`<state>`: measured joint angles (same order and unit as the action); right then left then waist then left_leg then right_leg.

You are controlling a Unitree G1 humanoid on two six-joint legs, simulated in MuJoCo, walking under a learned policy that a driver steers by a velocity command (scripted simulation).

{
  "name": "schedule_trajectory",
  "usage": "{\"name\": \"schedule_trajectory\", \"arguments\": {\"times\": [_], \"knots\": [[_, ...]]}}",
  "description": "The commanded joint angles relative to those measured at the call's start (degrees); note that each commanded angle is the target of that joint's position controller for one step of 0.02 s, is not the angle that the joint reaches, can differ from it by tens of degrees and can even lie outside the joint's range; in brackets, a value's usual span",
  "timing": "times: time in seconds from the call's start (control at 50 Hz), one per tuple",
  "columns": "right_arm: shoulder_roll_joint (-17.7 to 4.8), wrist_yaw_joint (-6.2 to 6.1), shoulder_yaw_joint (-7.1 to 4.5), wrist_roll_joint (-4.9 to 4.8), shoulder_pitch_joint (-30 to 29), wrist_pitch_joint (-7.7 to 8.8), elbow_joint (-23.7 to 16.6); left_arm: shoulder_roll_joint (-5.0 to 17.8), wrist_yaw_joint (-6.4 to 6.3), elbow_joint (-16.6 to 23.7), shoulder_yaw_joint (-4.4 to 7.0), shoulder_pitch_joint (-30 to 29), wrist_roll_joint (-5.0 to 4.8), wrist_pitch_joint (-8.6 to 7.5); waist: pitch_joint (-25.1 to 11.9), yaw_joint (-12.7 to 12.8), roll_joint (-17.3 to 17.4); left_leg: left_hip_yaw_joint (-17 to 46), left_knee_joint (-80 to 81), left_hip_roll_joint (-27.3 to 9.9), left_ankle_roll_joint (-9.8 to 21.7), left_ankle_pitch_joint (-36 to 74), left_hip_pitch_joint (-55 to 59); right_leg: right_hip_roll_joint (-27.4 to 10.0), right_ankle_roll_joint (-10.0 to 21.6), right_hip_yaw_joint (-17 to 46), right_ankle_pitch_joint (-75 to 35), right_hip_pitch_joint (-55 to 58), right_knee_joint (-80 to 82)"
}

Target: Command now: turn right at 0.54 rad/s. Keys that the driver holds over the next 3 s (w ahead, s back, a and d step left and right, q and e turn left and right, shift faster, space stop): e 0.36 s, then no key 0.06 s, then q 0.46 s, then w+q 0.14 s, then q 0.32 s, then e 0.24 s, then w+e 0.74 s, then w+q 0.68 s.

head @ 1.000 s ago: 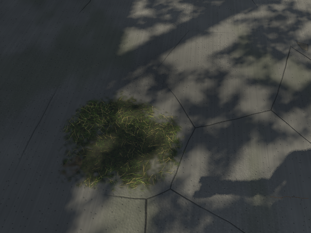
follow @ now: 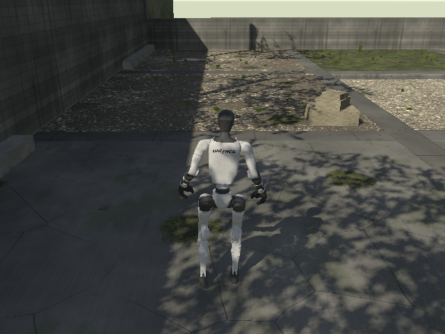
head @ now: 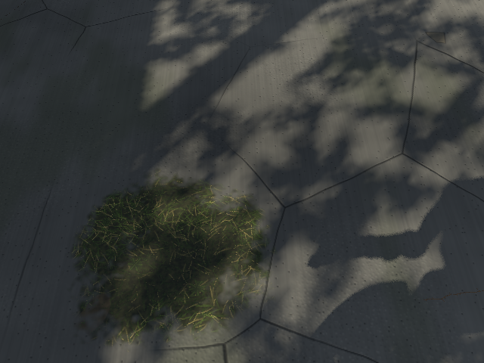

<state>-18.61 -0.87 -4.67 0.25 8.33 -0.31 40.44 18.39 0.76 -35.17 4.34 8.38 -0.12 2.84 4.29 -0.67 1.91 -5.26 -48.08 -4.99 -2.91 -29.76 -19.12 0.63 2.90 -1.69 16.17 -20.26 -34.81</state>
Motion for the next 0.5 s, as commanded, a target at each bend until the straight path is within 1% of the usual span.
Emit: {"name": "schedule_trajectory", "arguments": {"times": [0.02, 0.04, 0.06, 0.08, 0.1, 0.12, 0.14, 0.2, 0.26, 0.3, 0.34, 0.36, 0.38, 0.4, 0.42, 0.44, 0.46, 0.48, 0.5], "knots": [[-6.2, -0.45, -1.29, -0.47, -4.4, 0.58, -6.5, 11.7, -0.32, 3.1, 2.88, 6.3, 0.8, -2.88, -11.2, 4.1, -10.0, 8.8, -22.5, 3.0, -0.3, -6.2, -19.4, -19.6, 16.3, 25.8, -30.5, 19.4, 15.0], [-6.2, -0.93, -1.54, -0.31, -3.2, 0.39, -5.3, 10.5, -0.62, 3.1, 2.69, 3.4, -0.12, -3.04, -9.5, 2.5, -6.9, 9.2, -20.1, 2.0, -0.1, -1.3, -19.4, -16.3, 13.0, 22.4, -25.4, 17.6, 15.0], [-7.0, -1.37, -1.84, 0.25, -2.9, 0.19, -5.0, 9.2, -1.01, 3.6, 2.12, 0.8, -0.83, -2.78, -8.2, 1.5, -7.1, 9.5, -17.7, 1.7, -0.4, 2.5, -18.8, -14.7, 11.2, 20.6, -25.0, 15.7, 15.0], [-6.7, -1.31, -1.87, 0.44, -1.9, 0.15, -4.5, 9.0, -1.41, 4.0, 1.78, -0.4, -0.62, -2.49, -8.6, 0.6, -8.3, 8.9, -18.1, 2.7, -0.9, 5.3, -15.6, -13.1, 10.8, 19.0, -27.3, 13.1, 15.0], [-6.1, -1.16, -1.76, 0.37, -0.8, 0.2, -4.1, 9.0, -1.68, 4.2, 1.67, -0.8, -0.22, -2.28, -9.4, 0.1, -8.5, 8.6, -17.8, 3.5, -1.5, 7.2, -14.2, -12.3, 11.0, 18.3, -28.6, 12.5, 15.1], [-5.4, -1.05, -1.57, 0.18, -0.1, 0.25, -3.7, 9.0, -1.9, 4.3, 1.66, -0.8, -0.04, -2.15, -10.1, 0.0, -8.4, 8.5, -15.9, 4.0, -1.9, 8.3, -13.5, -11.7, 11.1, 17.8, -29.0, 12.7, 14.9], [-4.9, -1.05, -1.35, 0.03, -0.3, 0.27, -3.7, 9.2, -2.07, 4.3, 1.72, -0.5, -0.08, -2.07, -10.1, 0.2, -8.3, 8.6, -13.1, 4.3, -2.3, 9.0, -13.3, -11.3, 11.1, 17.8, -28.5, 13.2, 14.8], [-3.7, -0.97, -0.74, -0.03, -2.3, 0.38, -4.2, 10.0, -2.53, 4.0, 2.08, 0.3, -0.43, -1.6, -9.8, 1.3, -8.7, 9.4, -4.3, 5.0, -3.0, 10.0, -12.1, -10.8, 11.0, 20.1, -23.7, 13.7, 14.0], [-3.8, -0.56, -0.69, -0.3, -3.3, 0.69, -4.6, 10.6, -2.41, 4.2, 2.36, 0.0, -0.34, -1.15, -9.0, 2.0, -9.9, 10.0, 2.0, 5.9, -2.8, 9.6, -8.6, -10.6, 11.0, 23.5, -18.2, 11.2, 13.6], [-4.2, -0.23, -0.86, -0.57, -3.3, 1.07, -4.8, 10.6, -2.08, 4.3, 2.41, -0.5, -0.37, -0.91, -8.7, 2.1, -10.5, 10.3, 5.5, 6.7, -2.3, 8.8, -6.2, -10.3, 10.8, 26.0, -18.2, 10.3, 12.9], [-4.5, 0.2, -1.04, -0.78, -2.9, 1.59, -4.9, 10.5, -1.81, 4.3, 2.41, -0.9, -0.65, -0.7, -8.9, 2.1, -11.1, 10.4, 9.4, 7.3, -1.6, 8.2, -4.3, -10.1, 10.4, 28.8, -20.5, 11.1, 11.6], [-4.6, 0.45, -1.13, -0.85, -2.2, 1.89, -4.9, 10.3, -1.76, 4.4, 2.39, -1.4, -0.88, -0.59, -9.2, 1.7, -11.3, 10.4, 12.3, 7.5, -1.1, 8.8, -2.9, -9.8, 10.0, 30.0, -21.9, 11.6, 10.6], [-4.5, 0.74, -1.22, -0.86, -0.3, 2.18, -4.3, 9.8, -1.85, 4.6, 2.19, -2.4, -1.11, -0.43, -9.9, 0.5, -11.2, 9.8, 17.2, 7.3, -0.5, 11.8, -0.3, -9.1, 8.9, 29.9, -22.8, 11.9, 9.0], [-4.3, 0.95, -1.3, -0.68, 1.8, 2.47, -3.5, 9.0, -2.11, 4.7, 1.86, -3.3, -1.47, -0.23, -10.3, -0.8, -10.9, 8.8, 24.7, 6.8, 0.5, 18.8, 4.4, -7.6, 7.0, 29.0, -21.2, 10.6, 7.3], [-6.0, 0.83, -1.68, 0.04, 2.5, 2.6, -3.5, 7.1, -2.36, 4.5, 1.26, -1.5, -1.19, -0.27, -11.0, -0.3, -8.1, 12.2, 28.1, 1.9, 2.3, 25.9, 10.2, -5.2, 3.8, 26.8, -13.5, 7.0, 4.3], [-8.7, 0.58, -1.7, 1.17, 1.1, 2.37, -4.9, 3.1, -2.27, 3.8, -0.02, 2.4, 0.44, -0.52, -12.0, 2.7, 4.8, 23.9, 30.3, -9.6, 6.8, 37.3, 15.0, 1.5, 0.0, 18.3, 5.3, 1.4, -6.6], [-8.1, 0.98, -1.08, 3.02, -0.2, 2.53, -4.2, 5.5, -2.6, 5.1, 0.85, 0.9, 0.2, -0.99, -7.9, 3.5, 14.1, 34.8, 30.7, -15.8, 17.0, 42.0, 9.3, 5.9, -3.1, 13.2, 21.7, -5.2, -13.5], [-4.4, 1.26, -0.01, 2.19, -2.1, 3.09, -5.2, 8.7, -3.02, 3.4, 1.75, 2.5, 0.72, -1.21, -7.5, 2.8, 8.8, 33.9, 31.0, -15.4, 19.4, 39.2, 8.0, 3.5, -5.3, 15.2, 21.4, -4.3, -20.8], [-2.7, 1.35, 0.67, 1.43, -3.7, 3.35, -4.9, 8.7, -2.95, 2.1, 2.0, 2.4, 0.58, -1.12, -6.9, 3.3, 6.5, 29.3, 30.2, -12.1, 17.4, 36.8, 8.1, 2.8, -6.5, 14.9, 18.3, -4.0, -22.6]]}}
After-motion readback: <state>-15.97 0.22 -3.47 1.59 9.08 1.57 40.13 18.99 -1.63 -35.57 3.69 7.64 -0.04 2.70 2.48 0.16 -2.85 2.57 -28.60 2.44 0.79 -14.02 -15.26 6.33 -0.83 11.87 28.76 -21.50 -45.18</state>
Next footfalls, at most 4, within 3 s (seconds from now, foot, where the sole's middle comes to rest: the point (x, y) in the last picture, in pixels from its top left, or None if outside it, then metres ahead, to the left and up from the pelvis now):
0.42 left None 0.11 0.12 -0.76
0.74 right None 0.02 -0.11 -0.76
1.10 left None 0.10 0.15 -0.76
1.54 right None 0.24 -0.05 -0.76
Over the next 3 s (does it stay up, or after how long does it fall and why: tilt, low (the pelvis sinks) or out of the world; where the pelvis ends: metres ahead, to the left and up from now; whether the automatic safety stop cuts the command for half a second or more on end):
stays up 0.80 -0.01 0.02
